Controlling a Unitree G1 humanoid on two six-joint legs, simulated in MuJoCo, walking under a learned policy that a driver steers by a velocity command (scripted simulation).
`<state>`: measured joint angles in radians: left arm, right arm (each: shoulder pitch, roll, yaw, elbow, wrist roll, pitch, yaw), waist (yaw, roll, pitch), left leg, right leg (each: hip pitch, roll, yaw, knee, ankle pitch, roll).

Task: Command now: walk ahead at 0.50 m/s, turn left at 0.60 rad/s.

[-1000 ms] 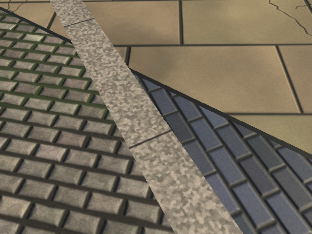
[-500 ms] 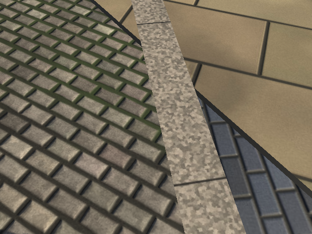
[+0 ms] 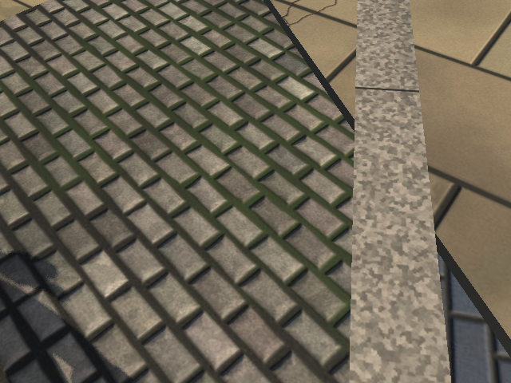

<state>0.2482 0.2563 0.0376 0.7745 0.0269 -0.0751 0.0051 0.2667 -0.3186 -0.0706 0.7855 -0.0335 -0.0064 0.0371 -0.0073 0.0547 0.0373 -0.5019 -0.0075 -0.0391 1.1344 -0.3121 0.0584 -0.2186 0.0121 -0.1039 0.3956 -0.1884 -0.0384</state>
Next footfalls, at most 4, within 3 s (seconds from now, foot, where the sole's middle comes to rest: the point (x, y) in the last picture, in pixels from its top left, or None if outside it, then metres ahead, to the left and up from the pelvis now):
0.32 left None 0.30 0.15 -0.78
0.86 right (296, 345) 0.58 -0.05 -0.78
1.38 left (269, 240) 0.92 0.02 -0.78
1.90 right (342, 188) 1.12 -0.24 -0.78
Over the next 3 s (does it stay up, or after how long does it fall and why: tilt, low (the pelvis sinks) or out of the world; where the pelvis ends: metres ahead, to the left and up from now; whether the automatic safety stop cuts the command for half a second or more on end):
stays up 1.44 -0.08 -0.02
